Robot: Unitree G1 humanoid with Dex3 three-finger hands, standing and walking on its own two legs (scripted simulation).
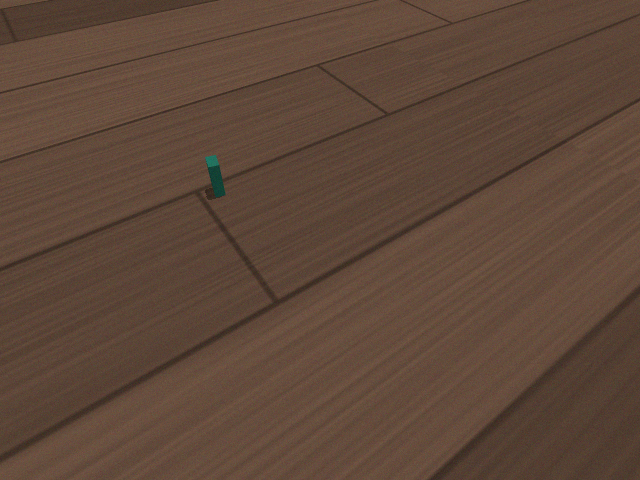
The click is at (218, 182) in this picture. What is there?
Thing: carton on end
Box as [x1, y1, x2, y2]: [205, 155, 225, 196]
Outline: 208,156 205,158 215,196 225,194 215,155
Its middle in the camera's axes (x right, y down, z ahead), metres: -0.47 -0.30 +1.78
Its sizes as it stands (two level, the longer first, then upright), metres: 0.076 0.047 0.175
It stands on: the floor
